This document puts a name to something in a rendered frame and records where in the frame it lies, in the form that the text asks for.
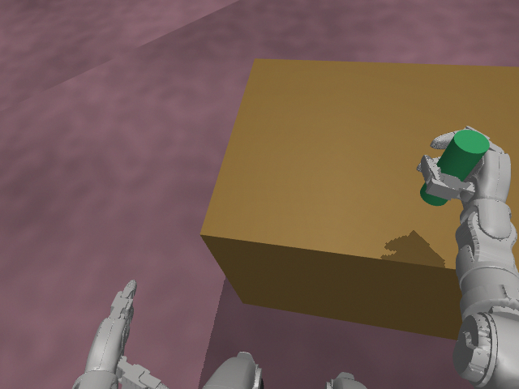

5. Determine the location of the right robot hand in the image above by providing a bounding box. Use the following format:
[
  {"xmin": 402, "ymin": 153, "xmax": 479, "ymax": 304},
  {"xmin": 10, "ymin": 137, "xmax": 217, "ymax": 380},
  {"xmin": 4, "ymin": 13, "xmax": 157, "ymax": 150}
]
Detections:
[{"xmin": 416, "ymin": 126, "xmax": 511, "ymax": 208}]

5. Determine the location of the left robot arm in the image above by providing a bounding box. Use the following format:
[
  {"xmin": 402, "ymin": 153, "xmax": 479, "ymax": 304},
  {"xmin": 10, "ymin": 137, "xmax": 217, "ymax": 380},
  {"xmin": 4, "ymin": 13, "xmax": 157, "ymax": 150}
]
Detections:
[{"xmin": 72, "ymin": 370, "xmax": 118, "ymax": 389}]

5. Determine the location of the left robot hand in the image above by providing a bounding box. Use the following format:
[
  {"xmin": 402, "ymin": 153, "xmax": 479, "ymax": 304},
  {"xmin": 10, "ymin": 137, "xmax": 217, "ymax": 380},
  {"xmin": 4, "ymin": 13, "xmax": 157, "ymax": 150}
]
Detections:
[{"xmin": 84, "ymin": 280, "xmax": 169, "ymax": 389}]

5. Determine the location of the right robot arm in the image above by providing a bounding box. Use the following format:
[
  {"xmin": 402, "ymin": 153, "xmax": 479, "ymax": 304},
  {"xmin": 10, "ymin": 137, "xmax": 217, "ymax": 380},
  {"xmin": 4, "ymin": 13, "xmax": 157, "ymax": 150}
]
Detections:
[{"xmin": 453, "ymin": 199, "xmax": 519, "ymax": 389}]

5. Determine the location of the can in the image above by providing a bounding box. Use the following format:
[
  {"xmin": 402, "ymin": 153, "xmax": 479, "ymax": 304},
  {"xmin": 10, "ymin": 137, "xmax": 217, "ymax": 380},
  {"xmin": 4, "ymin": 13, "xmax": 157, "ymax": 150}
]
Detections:
[{"xmin": 420, "ymin": 130, "xmax": 490, "ymax": 206}]

